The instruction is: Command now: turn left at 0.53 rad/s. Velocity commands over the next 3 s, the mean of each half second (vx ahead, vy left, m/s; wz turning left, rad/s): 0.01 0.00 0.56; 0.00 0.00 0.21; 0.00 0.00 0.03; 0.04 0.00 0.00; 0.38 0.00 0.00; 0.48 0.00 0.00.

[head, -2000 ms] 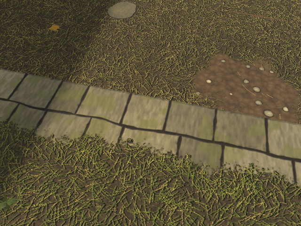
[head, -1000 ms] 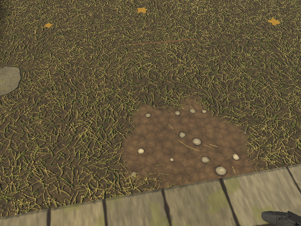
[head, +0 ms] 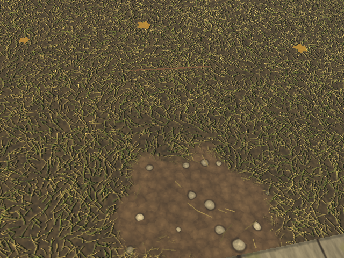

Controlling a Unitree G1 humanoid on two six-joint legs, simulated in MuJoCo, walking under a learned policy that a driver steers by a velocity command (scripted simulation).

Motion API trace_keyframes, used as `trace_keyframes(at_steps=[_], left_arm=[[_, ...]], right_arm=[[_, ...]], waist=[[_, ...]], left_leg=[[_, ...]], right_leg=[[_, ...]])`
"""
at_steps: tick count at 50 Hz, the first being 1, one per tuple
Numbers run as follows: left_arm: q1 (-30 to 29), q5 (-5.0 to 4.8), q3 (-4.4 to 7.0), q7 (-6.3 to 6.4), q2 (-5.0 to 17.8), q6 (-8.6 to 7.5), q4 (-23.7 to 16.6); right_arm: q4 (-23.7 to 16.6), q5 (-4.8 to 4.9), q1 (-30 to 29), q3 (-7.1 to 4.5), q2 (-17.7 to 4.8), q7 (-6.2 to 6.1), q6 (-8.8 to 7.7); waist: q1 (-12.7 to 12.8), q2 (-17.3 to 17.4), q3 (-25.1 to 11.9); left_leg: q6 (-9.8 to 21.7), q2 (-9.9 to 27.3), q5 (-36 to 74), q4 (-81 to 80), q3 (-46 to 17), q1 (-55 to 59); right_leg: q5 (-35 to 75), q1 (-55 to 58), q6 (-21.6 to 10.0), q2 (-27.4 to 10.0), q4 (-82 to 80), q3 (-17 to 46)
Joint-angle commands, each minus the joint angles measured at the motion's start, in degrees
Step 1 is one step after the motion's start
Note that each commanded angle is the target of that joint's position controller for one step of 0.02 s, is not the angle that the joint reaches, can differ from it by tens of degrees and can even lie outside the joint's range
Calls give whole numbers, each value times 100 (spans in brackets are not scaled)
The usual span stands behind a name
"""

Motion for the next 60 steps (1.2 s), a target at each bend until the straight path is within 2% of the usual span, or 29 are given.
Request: trace_keyframes(at_steps=[1, 6, 11, 15, 17, 18, 19, 20, 21, 22, 23, 24, 25, 27, 31, 34, 35, 37, 38, 39, 40, 41, 42, 44, 46, 47, 49, 53, 60], left_arm=[[-163, -26, 113, 34, 407, -122, -355], [-374, -63, 43, -11, 316, -202, -407], [-358, -96, 29, -121, 394, -296, -387], [-157, -126, 32, -221, 486, -411, -357], [155, -130, 52, -279, 523, -463, -279], [362, -112, 85, -296, 597, -476, -207], [509, -33, 158, -271, 903, -452, -205], [278, 61, 202, -217, 1303, -374, -293], [386, 176, 161, -242, 1096, -370, -323], [167, 132, 75, -231, 825, -379, -426], [-76, 66, 25, -209, 632, -359, -463], [-137, -4, -20, -193, 533, -341, -493], [-106, -33, -45, -173, 550, -321, -463], [114, 0, -44, -140, 634, -272, -382], [211, -22, -17, -153, 814, -217, -335], [271, -76, -12, -228, 938, -186, -267], [266, -114, -29, -245, 939, -180, -235], [355, -191, -118, -265, 773, -191, -123], [596, -93, -203, -300, 574, -251, -50], [802, 183, -324, -372, 251, -332, -119], [443, 76, -320, -312, 271, -325, -200], [302, 18, -269, -268, 530, -284, -171], [268, 17, -275, -252, 473, -263, -123], [386, 82, -276, -220, 512, -199, 4], [545, 74, -313, -255, 535, -212, 67], [570, 18, -257, -270, 733, -228, 198], [470, 21, -289, -286, 571, -264, 272], [547, 11, -300, -259, 553, -307, 492], [561, -9, -303, -183, 575, -262, 785]], right_arm=[[-509, 48, -234, -190, -882, -107, -116], [-598, 91, -72, -275, -1061, -186, -25], [-784, 71, -278, -331, -1177, -140, 61], [-945, 110, -522, -332, -1162, -109, 126], [-1036, 181, -737, -318, -1131, -129, 170], [-1090, 209, -812, -297, -1070, -152, 189], [-1129, 149, -631, -228, -828, -155, 188], [-1155, 99, -150, -163, -546, -121, 145], [-1160, 62, -153, -309, -1061, -103, 86], [-1055, 98, -128, -430, -1388, -89, 89], [-965, 116, -127, -458, -1356, -90, 139], [-909, 104, -140, -429, -1203, -106, 200], [-937, 103, -176, -375, -1020, -93, 232], [-1074, 140, -377, -279, -773, -73, 217], [-1239, 65, -645, -121, -535, -50, 176], [-1216, 81, -595, -102, -589, -17, 175], [-1159, 83, -477, -111, -599, -7, 177], [-999, 47, -171, -124, -601, 15, 170], [-1051, 13, -147, -151, -818, -20, 174], [-1147, -49, -113, -216, -1274, -93, 208], [-1119, -161, -366, -80, -856, -19, 135], [-1171, -168, -635, -12, -618, 46, 41], [-1096, -161, -739, 18, -526, 53, -24], [-1044, -82, -837, -2, -644, 53, -96], [-928, -123, -667, 45, -535, 53, -110], [-954, -120, -572, 60, -465, 51, -85], [-908, -111, -571, 59, -515, 44, -86], [-843, -74, -535, 50, -490, 28, -76], [-614, -63, -477, 33, -441, 41, -77]], waist=[[167, 812, -688], [16, 963, -641], [-18, 1078, -573], [44, 1138, -737], [257, 1111, -777], [365, 1025, -787], [277, 435, -971], [-171, -1151, -858], [25, -1249, -814], [-20, -751, -668], [-82, -575, -533], [-25, -525, -450], [25, -553, -379], [151, -660, -371], [320, -821, -589], [365, -931, -591], [296, -883, -570], [94, -700, -496], [168, -279, -678], [425, 1140, -965], [268, 1507, -875], [261, 1169, -590], [304, 1182, -525], [345, 1164, -322], [347, 976, -323], [224, 556, -159], [247, 356, -77], [250, 224, -262], [280, 241, -283]], left_leg=[[812, 1271, 2407, -1013, -1594, 1154], [841, 1175, 2028, -926, -1872, 1480], [956, 1067, 1970, -810, -2278, 977], [929, 994, 2754, -508, -2714, 1057], [719, 785, 2665, -287, -2783, 962], [499, 578, 2148, -127, -2692, 680], [211, 223, 827, 520, -2318, 39], [-152, -802, -1859, 1620, -1241, -1166], [-433, -629, -2508, 2910, -951, -1686], [-563, -348, -2085, 3589, -916, -1729], [-661, -257, -1687, 3821, -820, -1765], [-757, -239, -1413, 3991, -787, -1801], [-831, -255, -1228, 4090, -735, -1804], [-887, -261, -1048, 3666, -487, -1715], [-887, 2, -1080, 2156, -209, -1073], [-801, 2, -881, 1107, 97, -326], [-732, -36, -553, 585, 169, -66], [-450, -114, 671, -975, 234, 865], [-277, 351, 1611, -1017, -374, 1628], [189, 1495, 3449, -688, -1539, 2185], [886, 1820, 2734, -870, -1820, 1208], [881, 1496, 1940, -994, -1634, 932], [652, 1227, 1439, -992, -1400, 853], [327, 925, 953, -953, -1122, 582], [105, 675, 425, -912, -949, 383], [15, 515, 230, -923, -781, 365], [-20, 455, 448, -752, -723, 455], [21, 414, 1221, -586, -633, 653], [1, 339, 1422, -583, -534, 642]], right_leg=[[453, -592, 71, -34, 207, 364], [571, -489, 255, 20, -1116, 481], [371, 296, 284, 159, -1969, 496], [262, 840, 179, 249, -2681, 516], [886, 1453, 60, 255, -3702, 427], [1656, 2026, -39, 104, -4332, 415], [2245, 2828, -349, -746, -4401, 1050], [3997, 3357, -1105, -1854, -4282, 2280], [4186, 3051, -1859, -2520, -4378, 2919], [3838, 2864, -1835, -2295, -4356, 2411], [3399, 2743, -1555, -1860, -4309, 1828], [3133, 2682, -1413, -1593, -4302, 1496], [3268, 2613, -1435, -1490, -4317, 1300], [3412, 2681, -1507, -1327, -4386, 968], [3547, 2906, -1570, -1421, -4299, 761], [3556, 2693, -1561, -1474, -4229, 755], [3433, 2640, -1506, -1448, -4128, 747], [2922, 2250, -1136, -1260, -3855, 615], [2224, 1784, -690, -1062, -3599, 452], [381, 1133, -187, -510, -2745, -87], [-576, 1281, -1, -378, -2798, -22], [-384, 1453, 79, -421, -2713, -2], [82, 1519, 86, -383, -2935, -21], [1079, 1894, 122, -402, -3489, 54], [1740, 2330, 69, -486, -3749, 85], [1485, 2145, -10, -442, -3675, 23], [1545, 2098, -36, -430, -3771, 36], [1814, 2242, 16, -444, -3806, 47], [1839, 2380, 6, -445, -3796, 35]])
